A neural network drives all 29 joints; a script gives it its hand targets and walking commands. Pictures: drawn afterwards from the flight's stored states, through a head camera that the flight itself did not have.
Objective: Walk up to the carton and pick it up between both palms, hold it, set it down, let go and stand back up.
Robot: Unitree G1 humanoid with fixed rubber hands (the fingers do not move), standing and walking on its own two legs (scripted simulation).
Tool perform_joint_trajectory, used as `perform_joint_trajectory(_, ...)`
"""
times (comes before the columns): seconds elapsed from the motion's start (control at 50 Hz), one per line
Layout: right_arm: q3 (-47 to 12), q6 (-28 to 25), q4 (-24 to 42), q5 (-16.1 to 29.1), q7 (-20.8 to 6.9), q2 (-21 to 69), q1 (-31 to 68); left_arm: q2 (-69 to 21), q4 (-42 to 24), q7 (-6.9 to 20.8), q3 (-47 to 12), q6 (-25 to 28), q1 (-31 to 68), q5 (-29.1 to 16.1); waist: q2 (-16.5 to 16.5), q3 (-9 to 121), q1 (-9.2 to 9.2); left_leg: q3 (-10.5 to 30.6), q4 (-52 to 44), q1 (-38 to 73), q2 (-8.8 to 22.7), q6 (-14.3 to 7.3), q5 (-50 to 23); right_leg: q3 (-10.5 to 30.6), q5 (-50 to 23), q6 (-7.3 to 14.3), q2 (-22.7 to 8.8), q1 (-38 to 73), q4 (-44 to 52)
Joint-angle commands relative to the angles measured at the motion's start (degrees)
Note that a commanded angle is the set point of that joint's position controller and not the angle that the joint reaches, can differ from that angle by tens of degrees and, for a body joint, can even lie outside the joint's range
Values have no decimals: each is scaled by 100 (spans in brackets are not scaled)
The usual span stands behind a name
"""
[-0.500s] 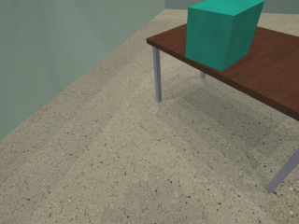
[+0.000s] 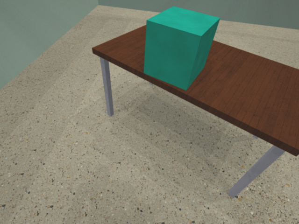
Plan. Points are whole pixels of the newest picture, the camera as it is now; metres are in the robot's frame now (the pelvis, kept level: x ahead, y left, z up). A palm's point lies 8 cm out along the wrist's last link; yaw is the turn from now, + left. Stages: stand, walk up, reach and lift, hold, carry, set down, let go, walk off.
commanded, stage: walk up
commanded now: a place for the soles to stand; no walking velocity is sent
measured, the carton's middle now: (179, 47) +0.98 -0.19 +0.03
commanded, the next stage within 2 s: none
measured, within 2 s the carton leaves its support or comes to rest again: neither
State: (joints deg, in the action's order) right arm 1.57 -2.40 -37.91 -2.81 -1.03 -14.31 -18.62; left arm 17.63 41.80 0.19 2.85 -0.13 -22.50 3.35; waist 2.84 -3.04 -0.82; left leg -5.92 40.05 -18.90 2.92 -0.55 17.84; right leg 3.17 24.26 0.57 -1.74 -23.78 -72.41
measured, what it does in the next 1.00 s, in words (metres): walks ahead, turning right: right foot, then left foot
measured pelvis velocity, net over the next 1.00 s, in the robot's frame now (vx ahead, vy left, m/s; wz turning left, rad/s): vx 0.41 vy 0.08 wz -0.47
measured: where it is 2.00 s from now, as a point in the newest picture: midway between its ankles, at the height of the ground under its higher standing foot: (122, 183)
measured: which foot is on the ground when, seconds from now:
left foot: down 0.00-0.30, up 0.32-0.70, down 0.72-1.00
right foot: up 0.00-0.26, down 0.28-0.72, up 0.74-1.00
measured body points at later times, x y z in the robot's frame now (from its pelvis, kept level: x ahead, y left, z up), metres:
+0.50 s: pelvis +0.20 +0.01 +0.01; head +0.21 -0.04 +0.45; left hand +0.35 +0.25 -0.08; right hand +0.22 -0.26 -0.14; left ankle +0.27 +0.14 -0.65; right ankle +0.21 -0.11 -0.72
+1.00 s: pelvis +0.41 +0.08 +0.01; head +0.42 +0.06 +0.46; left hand +0.63 +0.27 -0.10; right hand +0.32 -0.18 -0.12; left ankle +0.45 +0.18 -0.72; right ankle +0.44 -0.05 -0.68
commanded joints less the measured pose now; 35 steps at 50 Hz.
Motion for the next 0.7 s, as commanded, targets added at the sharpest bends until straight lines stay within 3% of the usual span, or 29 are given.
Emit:
perform_joint_trajectory(0.0,290,-168,329,-4,20,-985,-145,358,-566,108,146,119,-255,-124,-1270,-457,-62,1465,-2538,571,1376,-1058,130,82,-503,-105,-494,-1089,517)
perform_joint_trajectory(0.06,288,-218,161,-6,21,-1041,-484,206,-840,161,100,143,319,-124,-1227,-379,-254,1003,-2362,1176,1609,-1312,-1175,-110,-496,-100,-509,-1351,1524)
perform_joint_trajectory(0.1,295,-189,136,-19,35,-1126,-581,141,-964,181,89,183,584,-114,-1116,-231,-332,662,-2167,1428,1621,-1289,-1649,-317,-677,-33,-469,-1216,2197)
perform_joint_trajectory(0.18,344,-85,154,10,29,-1347,-460,113,-1048,185,170,251,696,-125,-1074,-37,-252,65,-1782,942,1509,-1145,-1325,-864,-1017,189,-128,-83,3020)
perform_joint_trajectory(0.2,342,-47,143,30,29,-1361,-429,152,-1060,167,209,268,588,-113,-969,-30,-166,-32,-1553,765,1525,-1108,-1062,-895,-1044,271,-45,254,3167)
perform_joint_trajectory(0.22,314,-9,145,57,23,-1353,-328,237,-1012,128,269,297,263,-94,-739,54,51,-246,-1064,483,1450,-1000,-960,-948,-1176,369,111,853,3447)
perform_joint_trajectory(0.24,240,21,167,64,13,-1214,-329,432,-854,57,367,329,-372,-67,-276,386,374,-509,-61,141,1221,-801,-1127,-905,-1208,492,325,1798,3650)
perform_joint_trajectory(0.26,116,50,198,52,8,-915,-543,762,-718,-51,503,351,-1115,-33,536,892,744,-805,1669,-558,814,-514,-992,10,-617,762,-62,2909,3924)
perform_joint_trajectory(0.28,6,73,494,-16,-57,-746,-691,1378,-806,-175,567,371,-1305,65,1473,972,735,-602,3076,-1969,98,-126,1215,3191,531,1389,-1788,3579,4785)
perform_joint_trajectory(0.3,213,187,662,34,-81,-1300,-469,1528,-824,-278,680,275,-1296,-83,1005,1100,888,331,3577,-2528,-38,-34,1722,4834,1802,2032,-2322,3497,5661)
perform_joint_trajectory(0.32,251,281,709,-11,-98,-1463,0,1377,-845,-361,567,240,-964,-173,418,618,803,747,3929,-2656,266,19,1330,4621,2218,1915,-2281,2950,5957)
perform_joint_trajectory(0.34,249,276,722,-7,-122,-1350,103,1203,-843,-394,458,235,-727,-175,275,98,681,738,3973,-2791,357,44,1053,3857,1601,1762,-2116,2554,5863)
perform_joint_trajectory(0.38,219,233,525,-47,-156,-1117,-168,923,-927,-388,327,306,-165,-86,290,-286,319,769,3302,-2289,615,128,677,2641,200,1523,-1801,1479,5593)
perform_joint_trajectory(0.4,241,225,452,-43,-187,-1101,-377,786,-881,-345,247,370,47,-82,311,-267,167,838,2971,-1820,628,163,538,2141,-127,1384,-1500,1005,5600)
perform_joint_trajectory(0.44,214,252,344,-37,-274,-878,-576,790,-798,-305,217,467,180,-66,449,-175,48,733,2566,-1361,552,228,258,1579,-487,1361,-1187,556,5570)
perform_joint_trajectory(0.48,182,280,404,7,-336,-718,-401,828,-717,-282,242,520,226,-69,603,-250,29,691,1978,-1371,576,254,6,1294,-361,1376,-1088,435,5609)
perform_joint_trajectory(0.54,192,252,580,31,-380,-669,46,884,-635,-254,291,551,63,-61,605,-307,157,695,1092,-1317,601,187,-522,1204,-65,1247,-1032,427,5502)
perform_joint_trajectory(0.62,298,141,677,10,-367,-638,133,987,-676,-208,365,490,89,-13,576,-101,132,511,250,-196,388,21,-541,1158,411,1046,-1031,10,5070)
perform_joint_trajectory(0.64,354,106,644,8,-336,-696,-97,979,-703,-198,362,447,145,8,446,-39,-21,395,37,387,304,-9,-529,1172,597,971,-1018,-251,4811)
perform_joint_trajectory(0.66,418,60,568,9,-284,-815,-536,889,-729,-189,326,391,216,27,166,46,-293,243,-166,1185,172,-35,-575,1066,770,849,-884,-675,4261)
perform_joint_trajectory(0.68,493,11,423,13,-222,-1028,-1088,570,-746,-187,221,332,13,63,-399,241,-536,273,-316,1900,18,-97,-222,803,606,632,-530,-968,3201)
